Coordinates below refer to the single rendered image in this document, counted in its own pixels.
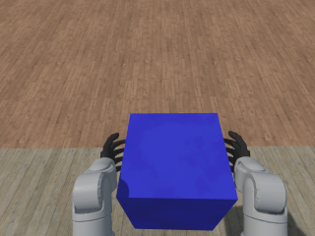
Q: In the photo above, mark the left robot forearm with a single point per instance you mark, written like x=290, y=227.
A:
x=92, y=199

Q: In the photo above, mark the robot right hand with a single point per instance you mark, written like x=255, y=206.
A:
x=240, y=148

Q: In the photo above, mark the carton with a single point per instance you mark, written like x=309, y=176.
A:
x=175, y=173

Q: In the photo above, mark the robot left hand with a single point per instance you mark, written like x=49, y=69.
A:
x=109, y=151

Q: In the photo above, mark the right robot forearm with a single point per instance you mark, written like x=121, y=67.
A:
x=264, y=198

